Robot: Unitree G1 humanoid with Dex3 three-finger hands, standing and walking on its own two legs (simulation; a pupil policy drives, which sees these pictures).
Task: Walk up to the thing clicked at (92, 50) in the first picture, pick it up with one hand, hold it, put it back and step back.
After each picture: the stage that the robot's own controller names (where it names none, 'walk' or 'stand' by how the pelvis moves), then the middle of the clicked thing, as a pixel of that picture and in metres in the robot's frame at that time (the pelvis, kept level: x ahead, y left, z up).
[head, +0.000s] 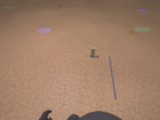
stand; (92, 52) +1.29 -0.02 -0.65
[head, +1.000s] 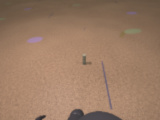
walk; (84, 59) +1.15 +0.21 -0.64
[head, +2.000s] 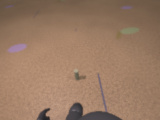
walk; (76, 74) +0.70 +0.26 -0.65
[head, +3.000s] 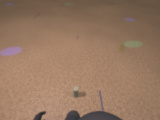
walk; (75, 92) +0.47 +0.17 -0.64
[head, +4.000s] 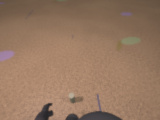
stand; (72, 98) +0.36 +0.20 -0.64
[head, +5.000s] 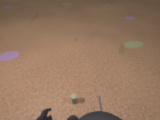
stand; (74, 99) +0.37 +0.18 -0.65
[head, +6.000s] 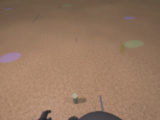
stand; (75, 98) +0.38 +0.18 -0.66
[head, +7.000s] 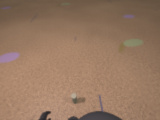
stand; (74, 98) +0.37 +0.19 -0.66
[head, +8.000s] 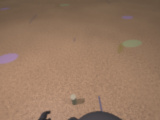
stand; (73, 99) +0.37 +0.20 -0.66
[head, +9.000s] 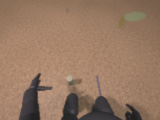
go down; (70, 81) +0.40 +0.19 -0.52
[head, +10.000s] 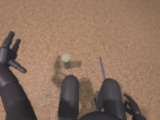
go down; (66, 62) +0.45 +0.21 -0.27
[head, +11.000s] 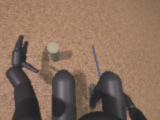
close in; (54, 53) +0.45 +0.23 -0.20
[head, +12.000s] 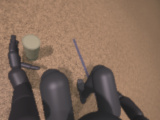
close; (32, 51) +0.44 +0.26 -0.16
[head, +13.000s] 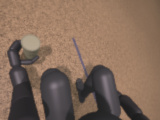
lift; (31, 50) +0.43 +0.27 -0.16
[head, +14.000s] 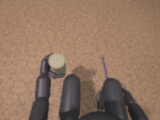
lift; (59, 68) +0.33 +0.22 -0.02
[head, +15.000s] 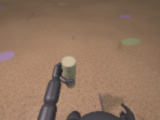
hold; (69, 74) +0.31 +0.15 +0.08
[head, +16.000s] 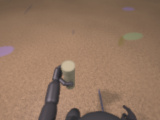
hold; (69, 77) +0.31 +0.15 +0.04
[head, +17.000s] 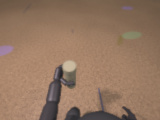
crouch; (70, 76) +0.31 +0.14 +0.03
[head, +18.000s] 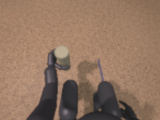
crouch; (64, 60) +0.41 +0.17 -0.06
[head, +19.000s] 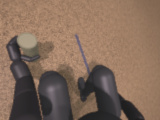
lower; (31, 50) +0.43 +0.26 -0.17
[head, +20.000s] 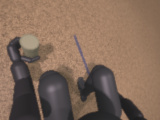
lower; (31, 51) +0.43 +0.26 -0.17
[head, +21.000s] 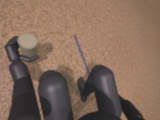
lower; (30, 51) +0.43 +0.27 -0.17
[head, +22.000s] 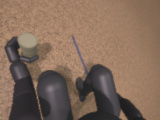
lower; (29, 51) +0.43 +0.26 -0.17
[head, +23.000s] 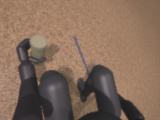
loosen; (38, 53) +0.43 +0.23 -0.16
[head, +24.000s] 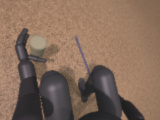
withdraw; (37, 51) +0.44 +0.24 -0.17
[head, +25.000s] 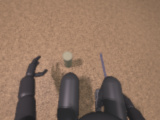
walk; (68, 60) +0.44 +0.20 -0.25
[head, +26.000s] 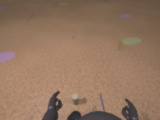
stand; (75, 99) +0.37 +0.15 -0.59
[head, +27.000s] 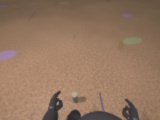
stand; (75, 97) +0.39 +0.16 -0.60
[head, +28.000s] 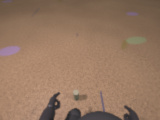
stand; (76, 95) +0.39 +0.16 -0.61
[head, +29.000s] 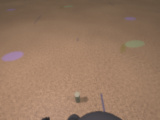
stand; (77, 97) +0.41 +0.16 -0.65
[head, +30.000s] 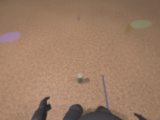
walk; (79, 78) +0.50 +0.14 -0.63
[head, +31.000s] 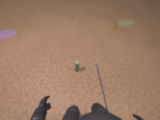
walk; (76, 66) +0.74 +0.17 -0.64
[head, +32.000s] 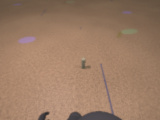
stand; (83, 63) +1.00 +0.16 -0.64
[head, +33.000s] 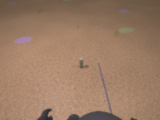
stand; (81, 63) +1.00 +0.18 -0.66
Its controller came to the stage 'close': yes
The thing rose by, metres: 0.69
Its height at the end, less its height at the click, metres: +0.00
